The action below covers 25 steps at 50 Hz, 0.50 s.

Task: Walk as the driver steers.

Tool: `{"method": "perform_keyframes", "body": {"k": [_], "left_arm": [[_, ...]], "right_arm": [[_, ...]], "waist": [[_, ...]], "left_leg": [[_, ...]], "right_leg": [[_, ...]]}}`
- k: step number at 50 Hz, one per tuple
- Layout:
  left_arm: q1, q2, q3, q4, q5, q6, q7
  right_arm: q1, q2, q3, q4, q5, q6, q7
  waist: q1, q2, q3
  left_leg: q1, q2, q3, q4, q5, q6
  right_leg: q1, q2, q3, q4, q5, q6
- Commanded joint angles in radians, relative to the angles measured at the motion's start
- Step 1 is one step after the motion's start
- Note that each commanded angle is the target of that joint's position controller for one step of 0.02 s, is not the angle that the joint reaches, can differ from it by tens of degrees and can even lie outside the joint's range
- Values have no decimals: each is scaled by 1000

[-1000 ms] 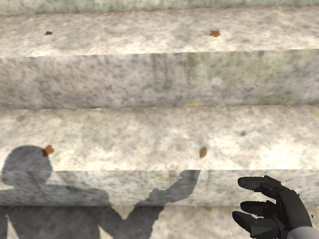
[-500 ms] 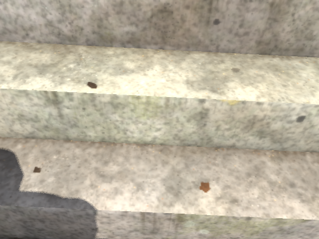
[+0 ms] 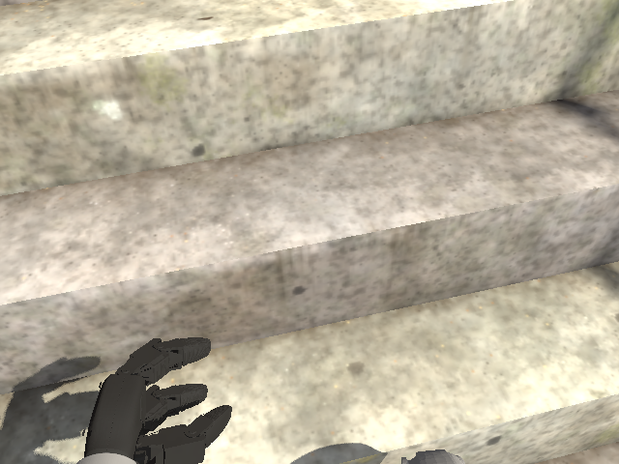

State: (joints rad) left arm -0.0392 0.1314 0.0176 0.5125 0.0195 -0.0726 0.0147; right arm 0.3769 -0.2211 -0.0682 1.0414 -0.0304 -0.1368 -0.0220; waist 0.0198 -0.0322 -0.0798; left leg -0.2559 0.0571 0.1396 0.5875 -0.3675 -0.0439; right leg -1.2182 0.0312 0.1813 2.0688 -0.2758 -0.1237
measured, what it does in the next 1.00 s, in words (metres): climbs, turning left: right foot 0.20 m higher, then left foot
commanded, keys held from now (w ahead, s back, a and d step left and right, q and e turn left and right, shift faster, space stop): q+shift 0.76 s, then shift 0.04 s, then e+shift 0.20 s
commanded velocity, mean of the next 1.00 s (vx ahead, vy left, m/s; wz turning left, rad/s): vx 0.15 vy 0.00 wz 0.58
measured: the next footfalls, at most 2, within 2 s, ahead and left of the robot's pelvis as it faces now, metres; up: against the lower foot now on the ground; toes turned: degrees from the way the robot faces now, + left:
right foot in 0.14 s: +0.29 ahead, -0.19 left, +0.20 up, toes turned -5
left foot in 0.74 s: +0.23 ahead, +0.05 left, +0.20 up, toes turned +39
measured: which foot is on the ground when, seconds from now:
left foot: down 0.00-0.18, up 0.20-0.72, down 0.74-1.00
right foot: up 0.00-0.12, down 0.14-0.74, up 0.76-1.00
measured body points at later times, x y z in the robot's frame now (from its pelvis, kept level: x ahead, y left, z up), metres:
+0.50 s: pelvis +0.16 -0.11 +0.18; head +0.17 -0.11 +0.63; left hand +0.22 +0.17 +0.07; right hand +0.44 -0.27 +0.11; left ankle +0.18 +0.00 -0.34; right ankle +0.25 -0.18 -0.52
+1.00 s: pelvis +0.22 -0.07 +0.21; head +0.21 -0.05 +0.66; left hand +0.22 +0.21 +0.11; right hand +0.50 -0.16 +0.13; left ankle +0.20 +0.03 -0.51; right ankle +0.26 -0.20 -0.40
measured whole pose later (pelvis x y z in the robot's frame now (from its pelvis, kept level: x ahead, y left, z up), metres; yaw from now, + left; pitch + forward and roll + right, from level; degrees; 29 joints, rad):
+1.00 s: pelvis +0.22 -0.07 +0.21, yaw +35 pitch +0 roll +0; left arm 0.18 0.16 0.04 0.62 0.02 0.04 0.04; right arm 0.18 -0.18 -0.02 0.62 -0.05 -0.02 -0.07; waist 0.02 -0.04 0.00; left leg -0.35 0.00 0.09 0.60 -0.25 0.05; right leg -0.57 -0.02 0.00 1.35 -0.26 0.05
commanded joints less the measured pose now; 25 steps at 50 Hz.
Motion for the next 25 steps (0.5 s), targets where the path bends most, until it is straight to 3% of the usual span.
{"method": "perform_keyframes", "body": {"k": [1,2,3,4,5,6,7,8,9,10,11,12,13,14,15,16,18,19,22,23,24,25], "left_arm": [[-167,-34,-21,-134,-3,2,16],[-241,-41,-36,-182,14,-3,9],[-305,-65,-55,-233,27,1,0],[-212,-61,-71,-209,13,12,-28],[-169,-109,-96,-212,-15,24,-33],[15,-46,-49,-116,-38,41,-24],[322,12,-1,-60,-25,45,-10],[464,133,41,-22,-5,32,-4],[515,279,79,8,38,26,35],[371,307,95,-52,16,39,40],[180,269,89,-55,14,36,20],[54,190,68,-20,-3,50,20],[1,111,44,48,-19,52,24],[-35,42,24,87,-20,48,18],[-56,24,19,119,-9,42,13],[-25,23,20,150,2,23,14],[66,43,31,208,10,-13,16],[109,47,35,218,13,-15,22],[150,86,43,193,19,-16,52],[162,129,48,172,20,-9,72],[174,155,56,157,25,-3,83],[153,159,59,142,32,10,87]], "right_arm": [[-16,-63,-4,-38,2,-48,-1],[26,-65,-8,-19,7,-35,-5],[81,-42,-8,-9,21,-22,-18],[-15,-55,-6,-48,29,-5,-24],[-25,-101,-13,-95,67,0,-20],[-19,-161,-23,-126,50,-11,-9],[-33,-285,-60,-145,42,-35,21],[-108,-292,-77,-180,63,-59,58],[-144,-177,-56,-280,100,-58,81],[-88,-118,-52,-288,34,-32,76],[-50,6,-45,-325,2,-2,49],[-111,17,-47,-382,-17,34,36],[-109,42,-40,-405,-39,64,22],[-61,47,-28,-393,-53,89,10],[-37,56,-18,-375,-48,114,7],[-48,58,-13,-379,-36,129,4],[-95,87,1,-396,-18,148,-16],[-123,98,7,-425,-22,152,-28],[-225,35,-13,-490,-43,179,-47],[-261,14,-18,-516,-32,191,-49],[-282,6,-23,-530,-31,201,-43],[-283,16,-27,-523,-35,212,-46]], "waist": [[-18,115,241],[-42,105,221],[-74,111,188],[-32,76,102],[-47,103,-13],[-10,99,-164],[139,208,-350],[228,189,-461],[255,-278,-563],[210,-279,-656],[73,-255,-541],[-11,-208,-383],[-84,-175,-145],[-136,-121,7],[-159,-56,56],[-155,7,74],[-131,15,98],[-132,-8,89],[-109,3,68],[-94,-33,59],[-88,-24,61],[-88,-42,39]], "left_leg": [[86,291,-215,-515,349,256],[173,239,-172,-556,239,222],[180,215,-174,-589,259,211],[5,126,-59,-669,367,228],[-194,130,-83,-711,487,253],[-130,136,-78,-577,956,271],[19,159,-93,-302,1570,219],[29,124,-145,46,1497,137],[-302,-81,-131,591,780,49],[-308,-190,-310,1221,159,13],[-454,-131,-414,1440,242,5],[-522,-57,-296,1456,375,26],[-582,-26,-258,1414,445,50],[-580,-33,-239,1392,429,67],[-565,-48,-209,1397,416,77],[-573,-58,-191,1392,435,82],[-661,-65,-174,1378,448,82],[-710,-30,-192,1305,451,75],[-732,-15,-177,1279,472,53],[-728,-5,-151,1198,404,45],[-707,5,-147,1158,372,44],[-666,7,-118,1185,383,51]], "right_leg": [[-300,-96,-112,114,-231,-1],[-317,-154,-163,-76,-283,-14],[-244,-195,-154,-187,-273,-35],[169,-189,-268,-556,-156,-39],[639,-152,-279,-730,-120,-60],[872,-61,-353,-713,-113,-29],[1082,6,-317,-797,-97,-17],[1187,-54,-157,-975,-8,-29],[1373,-437,346,-1313,388,-149],[1188,-514,610,-1553,241,-167],[1059,-508,516,-1576,-164,-103],[911,-488,448,-1559,-472,-62],[718,-440,288,-1464,-536,-11],[555,-384,140,-1406,-519,16],[492,-373,41,-1396,-443,19],[497,-392,-2,-1411,-336,9],[587,-431,-73,-1450,-182,-9],[665,-443,-104,-1487,-112,3],[770,-502,-167,-1545,-79,-22],[822,-523,-188,-1620,-23,-43],[845,-529,-219,-1632,-21,-50],[847,-527,-253,-1620,-14,-60]]}}
Keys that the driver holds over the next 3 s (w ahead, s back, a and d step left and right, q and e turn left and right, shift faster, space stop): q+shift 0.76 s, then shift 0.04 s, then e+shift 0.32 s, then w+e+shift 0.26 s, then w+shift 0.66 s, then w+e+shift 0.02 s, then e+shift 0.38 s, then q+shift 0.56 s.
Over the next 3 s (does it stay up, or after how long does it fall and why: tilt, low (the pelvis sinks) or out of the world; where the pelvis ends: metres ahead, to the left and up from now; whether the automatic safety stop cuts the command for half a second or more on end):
stays up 0.64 0.23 0.62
